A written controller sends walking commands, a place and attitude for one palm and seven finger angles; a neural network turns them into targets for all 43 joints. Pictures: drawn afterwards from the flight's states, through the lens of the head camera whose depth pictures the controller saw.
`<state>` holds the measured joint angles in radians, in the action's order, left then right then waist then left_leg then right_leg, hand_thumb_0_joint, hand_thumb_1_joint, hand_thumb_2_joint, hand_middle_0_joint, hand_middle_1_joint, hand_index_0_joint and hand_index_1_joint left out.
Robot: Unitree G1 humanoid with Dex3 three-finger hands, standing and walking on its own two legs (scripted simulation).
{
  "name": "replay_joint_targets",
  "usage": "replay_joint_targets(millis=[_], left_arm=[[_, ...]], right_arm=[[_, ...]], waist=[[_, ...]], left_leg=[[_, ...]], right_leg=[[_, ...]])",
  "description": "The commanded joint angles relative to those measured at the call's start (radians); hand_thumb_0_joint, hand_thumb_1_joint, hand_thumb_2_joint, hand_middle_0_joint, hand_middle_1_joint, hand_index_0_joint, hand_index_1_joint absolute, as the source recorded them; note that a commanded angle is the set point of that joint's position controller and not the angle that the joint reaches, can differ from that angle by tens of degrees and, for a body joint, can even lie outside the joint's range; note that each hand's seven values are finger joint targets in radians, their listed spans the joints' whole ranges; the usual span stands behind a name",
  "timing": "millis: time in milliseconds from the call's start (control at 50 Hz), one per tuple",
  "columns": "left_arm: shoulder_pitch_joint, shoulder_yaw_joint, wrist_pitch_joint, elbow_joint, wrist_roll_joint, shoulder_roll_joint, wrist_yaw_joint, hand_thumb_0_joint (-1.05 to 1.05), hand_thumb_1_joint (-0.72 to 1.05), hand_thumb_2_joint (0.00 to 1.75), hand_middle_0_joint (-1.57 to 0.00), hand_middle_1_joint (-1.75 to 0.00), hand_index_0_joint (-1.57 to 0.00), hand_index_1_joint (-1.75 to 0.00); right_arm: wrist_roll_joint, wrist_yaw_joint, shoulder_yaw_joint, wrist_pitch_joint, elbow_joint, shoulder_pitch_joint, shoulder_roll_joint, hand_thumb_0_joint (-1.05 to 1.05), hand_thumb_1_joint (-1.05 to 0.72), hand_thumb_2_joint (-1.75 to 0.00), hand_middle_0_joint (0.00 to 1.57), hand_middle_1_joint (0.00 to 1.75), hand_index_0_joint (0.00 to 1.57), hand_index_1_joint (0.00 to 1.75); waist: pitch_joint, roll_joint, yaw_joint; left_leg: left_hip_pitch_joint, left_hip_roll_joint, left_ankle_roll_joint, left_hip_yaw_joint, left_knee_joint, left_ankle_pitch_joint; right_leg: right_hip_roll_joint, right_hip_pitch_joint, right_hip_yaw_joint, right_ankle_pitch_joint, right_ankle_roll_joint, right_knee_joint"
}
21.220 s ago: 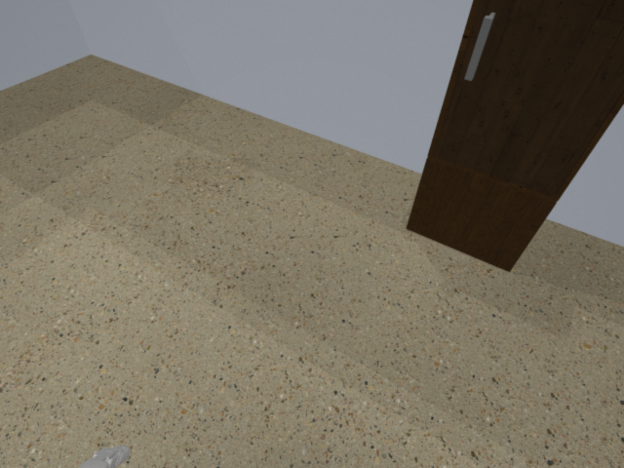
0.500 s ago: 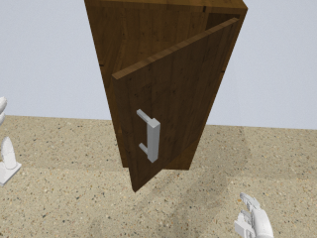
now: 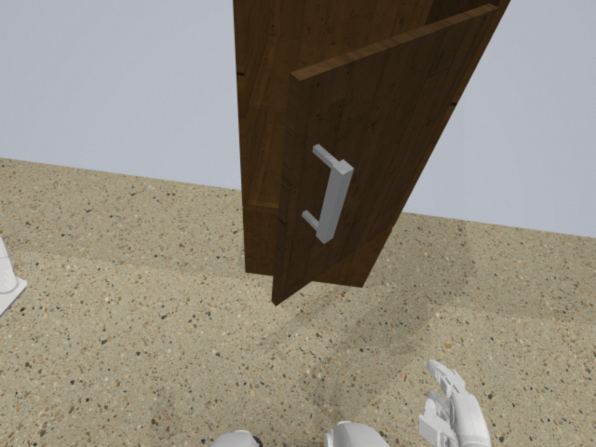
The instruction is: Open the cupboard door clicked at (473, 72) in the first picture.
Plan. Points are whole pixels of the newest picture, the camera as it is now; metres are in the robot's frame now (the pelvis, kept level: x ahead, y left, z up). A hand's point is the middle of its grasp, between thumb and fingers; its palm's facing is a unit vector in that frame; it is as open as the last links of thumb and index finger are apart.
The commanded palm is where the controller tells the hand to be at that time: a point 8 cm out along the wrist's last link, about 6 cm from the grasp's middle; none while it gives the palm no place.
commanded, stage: stop stepping back and stand still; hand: left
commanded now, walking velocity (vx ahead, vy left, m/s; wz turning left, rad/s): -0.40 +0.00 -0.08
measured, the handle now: (323, 197) +0.45 +0.00 +0.06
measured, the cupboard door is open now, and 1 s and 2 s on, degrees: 44 44 44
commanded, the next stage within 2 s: let the arm hang, fingers relaxed in 0.78 s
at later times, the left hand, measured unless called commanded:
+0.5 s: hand out of the picture +0.11 +0.25 +0.17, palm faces +0.47 -0.80 -0.37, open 7.4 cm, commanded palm +0.06 +0.28 +0.18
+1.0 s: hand out of the picture +0.11 +0.25 +0.01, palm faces +0.19 -0.89 -0.41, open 7.4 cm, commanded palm none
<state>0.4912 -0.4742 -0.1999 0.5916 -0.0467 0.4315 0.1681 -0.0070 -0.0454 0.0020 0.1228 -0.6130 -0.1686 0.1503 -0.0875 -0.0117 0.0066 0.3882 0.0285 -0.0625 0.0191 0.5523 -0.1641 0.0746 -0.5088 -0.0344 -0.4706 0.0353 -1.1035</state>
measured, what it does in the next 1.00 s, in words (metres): walks backwards: right foot, then left foot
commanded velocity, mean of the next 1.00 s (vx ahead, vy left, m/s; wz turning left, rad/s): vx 0.11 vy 0.02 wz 0.00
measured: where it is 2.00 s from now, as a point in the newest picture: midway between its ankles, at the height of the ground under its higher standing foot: outside the picture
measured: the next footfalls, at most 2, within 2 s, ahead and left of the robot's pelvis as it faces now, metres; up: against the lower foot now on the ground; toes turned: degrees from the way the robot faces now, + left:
right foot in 0.26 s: -0.15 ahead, -0.11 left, +0.00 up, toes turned -6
left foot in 0.46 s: -0.09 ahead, +0.08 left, +0.00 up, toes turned +0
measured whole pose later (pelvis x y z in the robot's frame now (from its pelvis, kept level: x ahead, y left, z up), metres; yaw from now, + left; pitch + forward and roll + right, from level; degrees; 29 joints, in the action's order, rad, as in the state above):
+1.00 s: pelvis -0.14 +0.01 -0.01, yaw -1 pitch +0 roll +0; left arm 0.25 -0.21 0.00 -0.16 0.02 0.28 0.06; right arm -0.03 -0.02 0.01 0.07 -0.76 -0.19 0.24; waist 0.01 0.07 -0.04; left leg 0.37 -0.06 -0.07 0.01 0.55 -0.18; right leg 0.01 -0.43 -0.05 -0.58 0.03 -1.07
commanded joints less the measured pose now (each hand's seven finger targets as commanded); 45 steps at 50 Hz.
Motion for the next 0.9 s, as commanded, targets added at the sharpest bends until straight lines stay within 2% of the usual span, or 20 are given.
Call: replay_joint_targets(millis=[0, 120, 180, 200, 240, 260, 320, 400, 480, 520, 580, 620, 660, 700, 760, 780, 820, 840, 860, 880], left_arm=[[0.064, -0.052, -0.034, 0.242, -0.013, 0.118, 0.005, 0.0, 0.9, 0.9, -0.2, -0.3, -0.2, -0.3], [0.096, -0.088, -0.015, 0.217, -0.028, 0.164, 0.014, 0.0, 0.9, 0.9, -0.2, -0.3, -0.2, -0.3], [0.164, -0.116, -0.017, 0.228, -0.042, 0.193, 0.003, 0.0, 0.9, 0.9, -0.2, -0.3, -0.2, -0.3], [0.183, -0.131, -0.023, 0.239, -0.04, 0.22, -0.004, 0.0, 0.9, 0.9, -0.2, -0.3, -0.2, -0.3], [0.172, -0.161, -0.04, 0.243, -0.047, 0.262, -0.007, 0.0, 0.9, 0.9, -0.2, -0.3, -0.2, -0.3], [0.13, -0.192, -0.045, 0.256, -0.049, 0.285, 0.005, 0.0, 0.9, 0.9, -0.2, -0.3, -0.2, -0.3], [0.079, -0.106, -0.016, 0.093, -0.032, 0.181, -0.006, 0.0, 0.9, 0.9, -0.2, -0.3, -0.2, -0.3], [-0.116, -0.021, -0.016, -0.065, -0.004, 0.14, 0.001, 0.0, 0.9, 0.9, -0.2, -0.3, -0.2, -0.3], [-0.126, 0.001, -0.02, -0.062, 0.012, 0.135, 0.004, 0.0, 0.9, 0.9, -0.2, -0.3, -0.2, -0.3], [-0.125, -0.015, -0.042, 0.056, 0.009, 0.166, -0.004, 0.0, 0.9, 0.9, -0.2, -0.3, -0.2, -0.3], [-0.033, -0.074, -0.053, 0.161, 0.007, 0.197, 0.0, 0.0, 0.9, 0.9, -0.2, -0.3, -0.2, -0.3], [0.051, -0.1, -0.057, 0.171, 0.002, 0.199, 0.002, 0.0, 0.9, 0.9, -0.2, -0.3, -0.2, -0.3], [0.076, -0.122, -0.059, 0.152, -0.004, 0.211, 0.01, 0.0, 0.9, 0.9, -0.2, -0.3, -0.2, -0.3], [0.024, -0.111, -0.071, 0.119, 0.001, 0.187, 0.013, 0.0, 0.9, 0.9, -0.2, -0.3, -0.2, -0.3], [-0.035, -0.064, -0.068, 0.004, 0.005, 0.142, 0.011, 0.0, 0.9, 0.9, -0.2, -0.3, -0.2, -0.3], [-0.043, -0.049, -0.062, -0.026, 0.006, 0.131, 0.011, 0.0, 0.9, 0.9, -0.2, -0.3, -0.2, -0.3], [-0.089, -0.019, -0.061, 0.005, 0.003, 0.119, 0.009, 0.0, 0.9, 0.9, -0.2, -0.3, -0.2, -0.3], [-0.111, -0.017, -0.064, 0.021, 0.005, 0.13, 0.008, 0.0, 0.9, 0.9, -0.2, -0.3, -0.2, -0.3], [-0.066, 0.38, 0.081, -0.641, 0.08, -0.155, -0.106, 0.0, 0.9, 0.9, -0.2, -0.3, -0.2, -0.3], [-0.11, 0.345, 0.195, -0.679, 0.088, -0.152, -0.135, 0.0, 0.9, 0.9, -0.2, -0.3, -0.2, -0.3]], right_arm=[[0.011, 0.007, 0.072, 0.053, 0.135, 0.048, 0.173, 0.0, -0.9, -0.9, 0.2, 0.3, 0.2, 0.3], [0.004, -0.007, 0.047, 0.047, 0.146, 0.055, 0.163, 0.0, -0.9, -0.9, 0.2, 0.3, 0.2, 0.3], [0.007, -0.007, 0.034, 0.03, 0.171, 0.06, 0.15, 0.0, -0.9, -0.9, 0.2, 0.3, 0.2, 0.3], [0.008, -0.006, 0.035, 0.019, 0.169, 0.051, 0.148, 0.0, -0.9, -0.9, 0.2, 0.3, 0.2, 0.3], [0.001, -0.006, 0.025, -0.006, 0.149, 0.055, 0.146, 0.0, -0.9, -0.9, 0.2, 0.3, 0.2, 0.3], [-0.004, -0.006, 0.016, 0.003, 0.153, 0.071, 0.153, 0.0, -0.9, -0.9, 0.2, 0.3, 0.2, 0.3], [0.027, -0.018, 0.032, 0.019, 0.131, 0.044, 0.168, 0.0, -0.9, -0.9, 0.2, 0.3, 0.2, 0.3], [0.019, -0.051, 0.032, 0.033, 0.085, 0.035, 0.188, 0.0, -0.9, -0.9, 0.2, 0.3, 0.2, 0.3], [0.024, -0.057, 0.038, 0.032, 0.119, 0.014, 0.214, 0.0, -0.9, -0.9, 0.2, 0.3, 0.2, 0.3], [0.011, -0.05, 0.026, 0.036, 0.12, 0.038, 0.197, 0.0, -0.9, -0.9, 0.2, 0.3, 0.2, 0.3], [0.004, -0.043, 0.028, 0.05, 0.142, 0.069, 0.186, 0.0, -0.9, -0.9, 0.2, 0.3, 0.2, 0.3], [-0.002, -0.034, 0.036, 0.041, 0.154, 0.061, 0.173, 0.0, -0.9, -0.9, 0.2, 0.3, 0.2, 0.3], [0.01, -0.028, 0.051, 0.023, 0.13, 0.041, 0.171, 0.0, -0.9, -0.9, 0.2, 0.3, 0.2, 0.3], [0.007, -0.029, 0.043, 0.033, 0.125, 0.023, 0.172, 0.0, -0.9, -0.9, 0.2, 0.3, 0.2, 0.3], [0.007, -0.04, 0.024, 0.041, 0.108, 0.007, 0.151, 0.0, -0.9, -0.9, 0.2, 0.3, 0.2, 0.3], [0.006, -0.046, 0.026, 0.045, 0.1, 0.002, 0.162, 0.0, -0.9, -0.9, 0.2, 0.3, 0.2, 0.3], [0.009, -0.05, 0.047, 0.048, 0.116, 0.001, 0.209, 0.0, -0.9, -0.9, 0.2, 0.3, 0.2, 0.3], [0.01, -0.045, 0.046, 0.054, 0.124, 0.004, 0.199, 0.0, -0.9, -0.9, 0.2, 0.3, 0.2, 0.3], [0.002, 0.034, 0.078, 0.093, -0.096, -0.072, 0.278, 0.0, -0.9, -0.9, 0.2, 0.3, 0.2, 0.3], [-0.016, 0.036, 0.066, -0.017, -0.102, -0.137, 0.264, 0.0, -0.9, -0.9, 0.2, 0.3, 0.2, 0.3]], waist=[[0.259, 0.189, -0.021], [0.256, 0.275, -0.014], [0.281, 0.262, 0.001], [0.288, 0.168, -0.003], [0.243, -0.113, 0.003], [0.253, -0.065, 0.012], [0.174, -0.177, -0.016], [0.074, -0.018, -0.028], [0.098, 0.066, -0.012], [0.115, 0.141, -0.013], [0.098, 0.092, 0.002], [0.097, 0.021, -0.003], [0.079, -0.094, 0.007], [0.074, -0.047, -0.008], [0.086, -0.006, -0.03], [0.097, 0.043, -0.031], [0.131, 0.243, -0.027], [0.141, 0.226, -0.022], [0.044, 0.274, -0.125], [0.097, 0.141, -0.098]], left_leg=[[-0.221, 0.256, -0.071, -0.189, -0.248, 0.245], [-0.154, 0.182, -0.003, -0.165, -0.447, -0.325], [-0.125, 0.064, 0.089, -0.044, -0.371, -0.301], [-0.157, 0.012, 0.103, 0.022, -0.231, -0.224], [-0.178, -0.022, 0.078, 0.01, 0.207, -0.104], [-0.072, -0.019, 0.07, -0.019, 0.303, -0.155], [0.087, 0.011, 0.06, -0.027, 0.249, -0.092], [-0.142, -0.017, 0.017, 0.032, -0.045, -0.064], [-0.252, 0.118, -0.078, -0.199, -0.068, 0.139], [-0.142, 0.149, -0.081, -0.286, -0.174, 0.038], [0.02, 0.101, -0.024, -0.201, -0.229, -0.292], [0.054, 0.011, 0.028, -0.081, -0.032, -0.26], [0.137, -0.026, 0.06, -0.01, 0.318, -0.201], [0.193, 0.014, 0.057, -0.038, 0.342, -0.229], [-0.088, 0.006, 0.043, 0.029, -0.001, -0.075], [-0.2, -0.008, 0.036, 0.022, -0.084, -0.011], [-0.34, 0.188, -0.052, -0.299, -0.184, 0.065], [-0.322, 0.26, -0.107, -0.404, -0.234, 0.074], [-0.267, 0.242, -0.139, -0.437, -0.172, 0.359], [-0.209, 0.256, -0.179, -0.465, -0.152, 0.66]], right_leg=[[-0.019, 0.053, 0.032, -0.007, 0.011, 0.077], [0.018, 0.282, 0.135, -0.072, -0.027, 0.44], [0.018, 0.47, 0.183, 0.038, -0.067, 0.805], [-0.052, 0.442, 0.12, 0.107, -0.094, 0.884], [-0.331, 0.182, -0.157, 0.216, -0.157, 0.958], [-0.39, 0.216, -0.179, 0.433, -0.189, 0.904], [-0.301, 0.386, -0.094, 0.682, -0.14, 0.764], [-0.251, 0.265, -0.053, 0.495, -0.092, 0.685], [-0.104, 0.164, 0.01, 0.404, 0.004, 0.545], [-0.082, 0.241, 0.042, 0.197, -0.013, 0.529], [-0.093, 0.375, 0.025, 0.075, -0.058, 0.676], [-0.181, 0.347, -0.136, -0.089, -0.13, 0.8], [-0.374, 0.323, -0.384, -0.113, -0.248, 0.93], [-0.38, 0.387, -0.313, 0.197, -0.262, 0.852], [-0.258, 0.3, -0.089, 0.316, -0.159, 0.706], [-0.199, 0.25, -0.04, 0.308, -0.119, 0.644], [-0.073, 0.11, 0.05, 0.168, -0.029, 0.44], [-0.055, 0.102, 0.038, 0.002, -0.017, 0.365], [-0.053, -0.099, 0.07, -0.063, -0.012, 0.121], [-0.075, -0.06, -0.016, -0.109, -0.014, 0.008]])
